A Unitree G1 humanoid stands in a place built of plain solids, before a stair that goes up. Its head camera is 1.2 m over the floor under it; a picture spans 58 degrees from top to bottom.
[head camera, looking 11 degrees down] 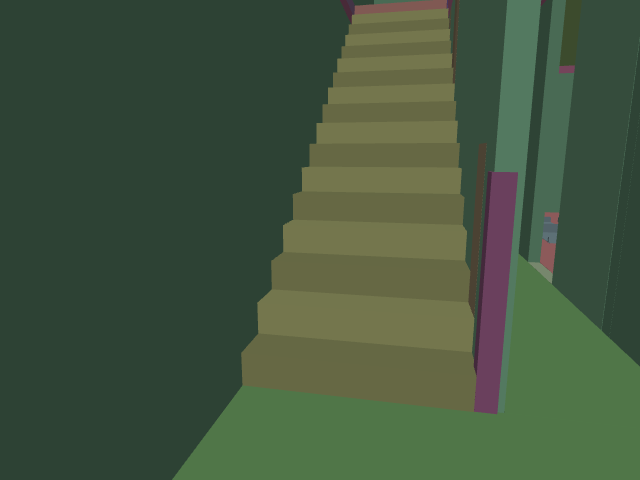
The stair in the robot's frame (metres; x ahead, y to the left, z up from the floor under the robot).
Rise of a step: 0.19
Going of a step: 0.26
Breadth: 1.20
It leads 12 degrees to the right of straight ahead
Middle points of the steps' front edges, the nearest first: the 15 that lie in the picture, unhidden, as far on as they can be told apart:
2.01 -0.17 0.18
2.27 -0.22 0.36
2.53 -0.28 0.55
2.79 -0.33 0.74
3.05 -0.39 0.92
3.31 -0.44 1.11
3.56 -0.50 1.30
3.82 -0.55 1.49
4.08 -0.61 1.67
4.34 -0.66 1.86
4.60 -0.72 2.05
4.86 -0.77 2.23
5.12 -0.83 2.42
5.38 -0.88 2.61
5.63 -0.94 2.80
